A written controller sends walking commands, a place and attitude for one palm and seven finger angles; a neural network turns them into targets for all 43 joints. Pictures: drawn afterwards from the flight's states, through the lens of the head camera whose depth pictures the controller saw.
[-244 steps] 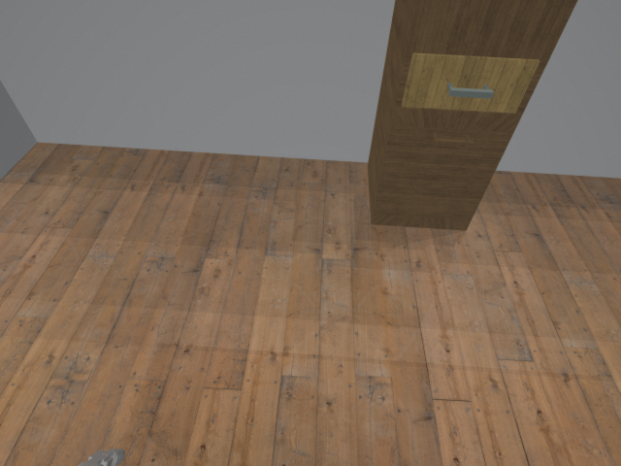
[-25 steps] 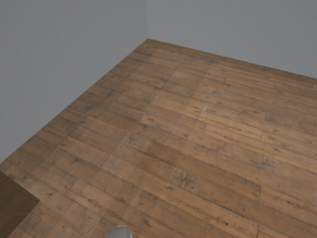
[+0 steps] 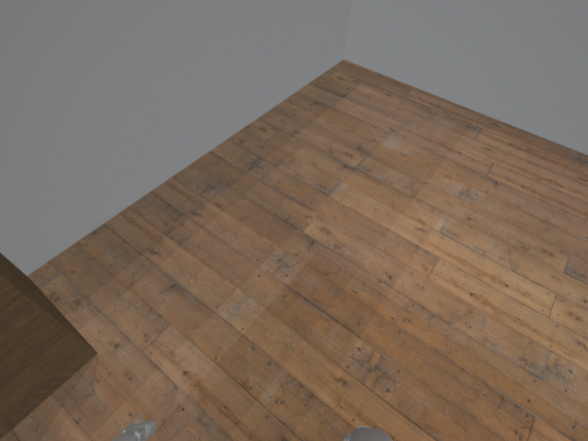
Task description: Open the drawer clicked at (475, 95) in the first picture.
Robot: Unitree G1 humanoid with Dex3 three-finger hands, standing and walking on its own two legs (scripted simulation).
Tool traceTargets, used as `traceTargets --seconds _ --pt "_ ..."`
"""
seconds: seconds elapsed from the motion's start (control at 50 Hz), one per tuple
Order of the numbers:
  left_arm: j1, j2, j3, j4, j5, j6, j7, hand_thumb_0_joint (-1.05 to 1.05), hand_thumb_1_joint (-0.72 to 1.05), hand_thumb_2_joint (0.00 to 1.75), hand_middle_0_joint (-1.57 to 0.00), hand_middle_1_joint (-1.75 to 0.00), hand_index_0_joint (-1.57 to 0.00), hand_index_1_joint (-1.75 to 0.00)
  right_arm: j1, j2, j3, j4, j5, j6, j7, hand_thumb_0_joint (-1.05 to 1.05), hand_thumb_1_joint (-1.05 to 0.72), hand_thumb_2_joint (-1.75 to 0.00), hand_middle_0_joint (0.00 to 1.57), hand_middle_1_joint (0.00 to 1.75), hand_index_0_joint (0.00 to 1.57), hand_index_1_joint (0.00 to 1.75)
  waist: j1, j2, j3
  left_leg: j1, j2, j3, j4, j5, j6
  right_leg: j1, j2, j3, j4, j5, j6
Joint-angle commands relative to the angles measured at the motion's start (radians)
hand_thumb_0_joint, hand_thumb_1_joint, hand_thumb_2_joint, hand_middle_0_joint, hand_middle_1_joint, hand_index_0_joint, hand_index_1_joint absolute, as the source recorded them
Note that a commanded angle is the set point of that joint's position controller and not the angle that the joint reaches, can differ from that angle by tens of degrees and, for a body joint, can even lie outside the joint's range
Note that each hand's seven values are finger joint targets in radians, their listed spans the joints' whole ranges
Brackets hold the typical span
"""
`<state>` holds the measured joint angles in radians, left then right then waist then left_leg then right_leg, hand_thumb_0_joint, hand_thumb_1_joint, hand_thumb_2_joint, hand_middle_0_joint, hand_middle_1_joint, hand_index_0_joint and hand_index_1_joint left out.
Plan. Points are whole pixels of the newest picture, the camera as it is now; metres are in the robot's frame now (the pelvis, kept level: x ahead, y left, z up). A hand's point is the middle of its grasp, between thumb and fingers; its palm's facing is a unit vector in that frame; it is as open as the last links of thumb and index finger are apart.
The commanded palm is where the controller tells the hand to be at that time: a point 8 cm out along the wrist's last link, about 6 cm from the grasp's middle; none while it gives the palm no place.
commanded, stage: turn to face it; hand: left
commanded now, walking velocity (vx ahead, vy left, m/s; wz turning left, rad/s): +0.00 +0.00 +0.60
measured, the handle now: out of the picture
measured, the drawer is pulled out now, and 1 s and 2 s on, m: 0.00 0.00 0.00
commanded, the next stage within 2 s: take the last steps up to it in 1.34 s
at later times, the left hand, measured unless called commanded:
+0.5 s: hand out of the picture -0.01 +0.15 -0.16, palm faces +0.36 -0.90 -0.26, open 7.3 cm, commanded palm none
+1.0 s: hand out of the picture -0.01 +0.19 -0.15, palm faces +0.58 -0.76 -0.29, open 7.4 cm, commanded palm none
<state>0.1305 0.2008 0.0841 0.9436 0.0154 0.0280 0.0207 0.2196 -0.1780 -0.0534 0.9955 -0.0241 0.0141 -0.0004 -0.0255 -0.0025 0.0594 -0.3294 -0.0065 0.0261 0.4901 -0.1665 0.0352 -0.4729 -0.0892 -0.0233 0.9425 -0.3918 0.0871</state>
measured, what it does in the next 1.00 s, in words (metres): steps on the spot, turning left: right foot, then left foot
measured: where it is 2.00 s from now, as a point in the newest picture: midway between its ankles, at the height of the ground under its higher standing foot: outside the picture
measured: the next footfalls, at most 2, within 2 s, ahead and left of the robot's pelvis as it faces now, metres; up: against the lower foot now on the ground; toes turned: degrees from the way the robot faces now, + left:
right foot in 0.12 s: +0.07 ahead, -0.15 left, +0.00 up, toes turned +1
left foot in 0.58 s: -0.01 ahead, +0.09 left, +0.00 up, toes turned +31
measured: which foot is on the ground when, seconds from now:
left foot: down 0.00-0.12, up 0.14-0.56, down 0.58-1.00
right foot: up 0.00-0.10, down 0.12-0.58, up 0.60-0.98, down 1.00-1.00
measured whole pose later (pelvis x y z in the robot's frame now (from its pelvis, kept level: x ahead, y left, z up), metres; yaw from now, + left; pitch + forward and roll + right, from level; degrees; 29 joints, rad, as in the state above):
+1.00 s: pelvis +0.01 -0.06 -0.01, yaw +36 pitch +0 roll +1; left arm 0.13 0.23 0.06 0.85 0.00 0.03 0.01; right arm 0.19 -0.24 -0.07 0.91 -0.02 0.05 0.01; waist -0.03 0.03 0.07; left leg -0.33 -0.03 -0.09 0.58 -0.25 -0.02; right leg -0.29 -0.04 -0.03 0.61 -0.33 0.08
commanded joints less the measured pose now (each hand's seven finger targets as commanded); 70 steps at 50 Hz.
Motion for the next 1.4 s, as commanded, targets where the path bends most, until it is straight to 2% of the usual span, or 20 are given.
traceTargets --seconds 0.0,0.06,0.1,0.12,0.16,0.22,0.42,0.52,0.54,0.56,0.58,0.68,0.84,0.94,0.96,0.98,1.0,1.12,1.3,1.38 --pt "0.052 0.051 0.007 -0.083 -0.003 -0.012 0.004 0.0 0.9 0.9 -0.2 -0.3 -0.2 -0.3 -0.001 -0.205 -0.063 -0.092 -0.007 -0.003 -0.006 0.0 -0.9 -0.9 0.2 0.3 0.2 0.3 0.008 0.168 -0.092 0.036 0.237 -0.317 -0.16 0.128 0.131 0.112 0.045 -0.018 -0.185 -0.024 -0.007" --pt "0.138 0.078 0.013 -0.075 -0.009 -0.027 0.009 0.0 0.9 0.9 -0.2 -0.3 -0.2 -0.3 -0.033 -0.206 -0.071 -0.12 0.002 0.007 -0.001 0.0 -0.9 -0.9 0.2 0.3 0.2 0.3 0.056 0.116 -0.121 -0.072 0.165 -0.301 -0.045 0.113 0.067 0.344 0.054 -0.026 -0.488 0.158 -0.017" --pt "0.166 0.262 0.043 -0.098 0.019 -0.041 0.022 0.0 0.9 0.9 -0.2 -0.3 -0.2 -0.3 -0.023 -0.085 -0.054 -0.166 0.012 0.01 0.007 0.0 -0.9 -0.9 0.2 0.3 0.2 0.3 0.079 -0.354 -0.119 -0.363 -0.066 -0.026 0.389 -0.393 -0.089 0.479 -0.395 0.403 -0.718 0.218 -0.168" --pt "0.142 0.255 0.033 -0.113 0.008 -0.033 0.024 0.0 0.9 0.9 -0.2 -0.3 -0.2 -0.3 -0.051 -0.145 -0.068 -0.17 0.001 0.015 0.006 0.0 -0.9 -0.9 0.2 0.3 0.2 0.3 0.077 -0.238 -0.092 -0.311 -0.003 -0.076 0.574 -0.423 -0.075 0.323 -0.444 0.36 -0.705 0.248 -0.227" --pt "0.005 0.174 0.016 -0.141 0.007 -0.04 0.023 0.0 0.9 0.9 -0.2 -0.3 -0.2 -0.3 -0.009 -0.129 -0.068 -0.131 -0.003 0.033 0.017 0.0 -0.9 -0.9 0.2 0.3 0.2 0.3 0.001 -0.18 -0.037 -0.291 0.036 -0.075 0.715 -0.288 -0.085 0.243 -0.313 0.192 -0.685 0.24 -0.193" --pt "0.0 0.129 -0.004 -0.144 0.006 -0.046 0.018 0.0 0.9 0.9 -0.2 -0.3 -0.2 -0.3 0.026 -0.115 -0.06 -0.107 0.0 0.04 0.028 0.0 -0.9 -0.9 0.2 0.3 0.2 0.3 -0.016 -0.16 -0.026 -0.277 0.052 -0.028 0.739 -0.187 -0.109 0.28 -0.233 -0.002 -0.622 0.436 -0.164" --pt "0.155 0.206 0.016 -0.085 0.016 -0.031 0.013 0.0 0.9 0.9 -0.2 -0.3 -0.2 -0.3 -0.14 -0.111 -0.032 -0.165 0.01 0.035 0.032 0.0 -0.9 -0.9 0.2 0.3 0.2 0.3 0.076 -0.209 -0.079 -0.152 0.053 0.079 0.331 -0.267 -0.11 0.435 -0.292 -0.086 -0.532 0.635 -0.201" --pt "0.133 0.221 0.028 -0.081 0.004 -0.017 0.004 0.0 0.9 0.9 -0.2 -0.3 -0.2 -0.3 -0.049 -0.162 -0.04 -0.156 0.008 0.016 0.027 0.0 -0.9 -0.9 0.2 0.3 0.2 0.3 0.023 -0.158 -0.147 0.115 0.043 0.106 -0.007 -0.061 -0.072 0.347 -0.278 -0.172 -0.342 0.555 -0.123" --pt "0.133 0.194 0.026 -0.096 -0.003 -0.014 -0.001 0.0 0.9 0.9 -0.2 -0.3 -0.2 -0.3 0.02 -0.237 -0.06 -0.143 0.004 0.006 0.024 0.0 -0.9 -0.9 0.2 0.3 0.2 0.3 -0.021 0.015 -0.2 0.307 0.149 -0.043 -0.091 0.145 -0.018 0.178 -0.22 -0.204 -0.16 0.392 -0.064" --pt "0.085 0.124 0.004 -0.149 -0.009 -0.013 -0.01 0.0 0.9 0.9 -0.2 -0.3 -0.2 -0.3 0.088 -0.356 -0.088 -0.137 0.003 -0.001 0.015 0.0 -0.9 -0.9 0.2 0.3 0.2 0.3 -0.068 0.334 -0.2 0.438 0.422 -0.402 -0.115 0.581 0.129 -0.128 -0.071 -0.197 0.067 -0.239 0.02" --pt "0.014 0.138 -0.001 -0.172 0.002 -0.001 -0.002 0.0 0.9 0.9 -0.2 -0.3 -0.2 -0.3 0.141 -0.365 -0.087 -0.102 0.009 0.007 0.009 0.0 -0.9 -0.9 0.2 0.3 0.2 0.3 -0.085 0.239 -0.204 0.396 0.468 -0.371 -0.099 0.667 0.204 -0.144 -0.06 -0.076 0.18 -0.295 0.009" --pt "0.069 0.147 0.013 -0.111 -0.002 0.006 -0.01 0.0 0.9 0.9 -0.2 -0.3 -0.2 -0.3 -0.088 -0.256 -0.05 -0.161 0.004 0.0 -0.008 0.0 -0.9 -0.9 0.2 0.3 0.2 0.3 0.015 0.2 -0.094 0.196 0.25 -0.179 -0.114 0.43 0.114 -0.077 -0.044 -0.006 0.208 -0.032 0.014" --pt "0.015 0.124 0.004 -0.148 -0.005 0.005 -0.003 0.0 0.9 0.9 -0.2 -0.3 -0.2 -0.3 -0.048 -0.27 -0.062 -0.158 -0.002 0.01 0.0 0.0 -0.9 -0.9 0.2 0.3 0.2 0.3 -0.006 0.158 -0.078 0.143 0.233 -0.307 -0.136 0.249 0.135 0.03 0.017 -0.002 -0.068 -0.049 0.013" --pt "0.119 0.132 0.007 -0.135 -0.013 -0.017 0.004 0.0 0.9 0.9 -0.2 -0.3 -0.2 -0.3 -0.093 -0.257 -0.069 -0.177 0.003 0.018 0.003 0.0 -0.9 -0.9 0.2 0.3 0.2 0.3 0.049 0.16 -0.125 0.028 0.166 -0.339 -0.02 0.253 0.082 0.299 0.061 -0.023 -0.438 0.122 -0.007" --pt "0.152 0.171 0.015 -0.131 -0.008 -0.029 0.008 0.0 0.9 0.9 -0.2 -0.3 -0.2 -0.3 -0.08 -0.221 -0.065 -0.181 0.012 0.017 0.007 0.0 -0.9 -0.9 0.2 0.3 0.2 0.3 0.064 0.058 -0.149 -0.065 0.109 -0.298 0.07 0.124 0.028 0.43 -0.013 0.039 -0.581 0.192 -0.024" --pt "0.168 0.275 0.033 -0.135 0.012 -0.04 0.017 0.0 0.9 0.9 -0.2 -0.3 -0.2 -0.3 -0.053 -0.142 -0.051 -0.201 0.018 0.017 0.012 0.0 -0.9 -0.9 0.2 0.3 0.2 0.3 0.07 -0.267 -0.157 -0.257 -0.046 -0.109 0.312 -0.247 -0.066 0.541 -0.298 0.319 -0.677 0.273 -0.116" --pt "0.153 0.307 0.034 -0.146 0.008 -0.032 0.02 0.0 0.9 0.9 -0.2 -0.3 -0.2 -0.3 -0.077 -0.173 -0.06 -0.215 0.011 0.022 0.009 0.0 -0.9 -0.9 0.2 0.3 0.2 0.3 0.076 -0.274 -0.148 -0.252 -0.042 -0.093 0.527 -0.446 -0.079 0.408 -0.442 0.392 -0.671 0.389 -0.222" --pt "0.011 0.165 -0.004 -0.16 0.007 -0.038 0.017 0.0 0.9 0.9 -0.2 -0.3 -0.2 -0.3 -0.009 -0.145 -0.055 -0.125 0.002 0.048 0.031 0.0 -0.9 -0.9 0.2 0.3 0.2 0.3 -0.002 -0.182 -0.015 -0.226 0.029 -0.049 0.721 -0.199 -0.103 0.269 -0.216 0.018 -0.633 0.338 -0.172" --pt "0.158 0.223 0.015 -0.076 0.02 -0.03 0.014 0.0 0.9 0.9 -0.2 -0.3 -0.2 -0.3 -0.112 -0.11 -0.025 -0.133 0.017 0.033 0.023 0.0 -0.9 -0.9 0.2 0.3 0.2 0.3 0.081 -0.224 -0.069 -0.074 0.027 0.049 0.304 -0.312 -0.097 0.37 -0.275 0.005 -0.57 0.507 -0.222" --pt "0.125 0.212 0.016 -0.054 0.004 -0.019 0.011 0.0 0.9 0.9 -0.2 -0.3 -0.2 -0.3 0.013 -0.133 -0.022 -0.089 0.016 0.009 0.014 0.0 -0.9 -0.9 0.2 0.3 0.2 0.3 0.009 -0.148 -0.133 0.19 0.028 0.061 -0.067 -0.041 -0.073 0.278 -0.224 -0.075 -0.406 0.462 -0.128"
